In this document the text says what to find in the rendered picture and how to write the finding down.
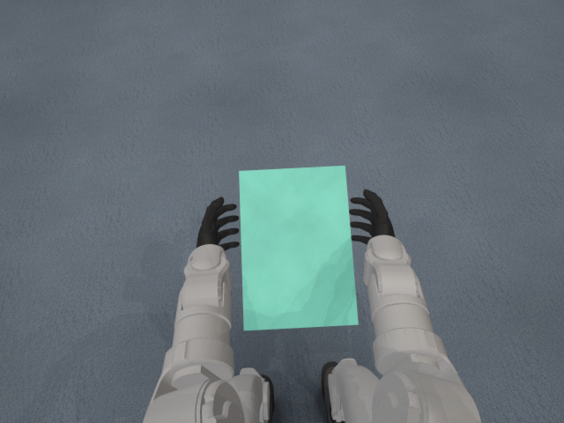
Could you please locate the right robot shin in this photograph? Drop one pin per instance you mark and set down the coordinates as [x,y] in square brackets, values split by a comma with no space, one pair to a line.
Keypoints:
[344,362]

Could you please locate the robot right upper arm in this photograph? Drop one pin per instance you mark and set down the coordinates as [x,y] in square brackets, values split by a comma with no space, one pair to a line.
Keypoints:
[406,396]

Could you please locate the robot right hand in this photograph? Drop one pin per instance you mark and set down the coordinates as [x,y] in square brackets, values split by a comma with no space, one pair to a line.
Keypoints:
[381,224]

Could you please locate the carton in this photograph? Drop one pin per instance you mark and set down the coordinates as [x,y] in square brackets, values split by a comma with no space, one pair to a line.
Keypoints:
[296,249]

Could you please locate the robot left thigh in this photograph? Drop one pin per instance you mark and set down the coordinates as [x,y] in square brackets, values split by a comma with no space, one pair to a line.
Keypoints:
[254,393]

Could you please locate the robot left upper arm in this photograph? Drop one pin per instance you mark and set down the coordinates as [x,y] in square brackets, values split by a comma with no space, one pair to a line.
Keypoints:
[209,401]

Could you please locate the robot left hand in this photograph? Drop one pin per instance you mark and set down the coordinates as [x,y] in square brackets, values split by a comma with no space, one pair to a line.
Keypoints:
[208,233]

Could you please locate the robot right forearm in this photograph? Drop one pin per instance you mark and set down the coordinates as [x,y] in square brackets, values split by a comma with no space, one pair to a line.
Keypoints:
[404,336]

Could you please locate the robot left forearm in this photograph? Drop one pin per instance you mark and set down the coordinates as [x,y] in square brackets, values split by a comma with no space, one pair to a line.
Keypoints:
[201,346]

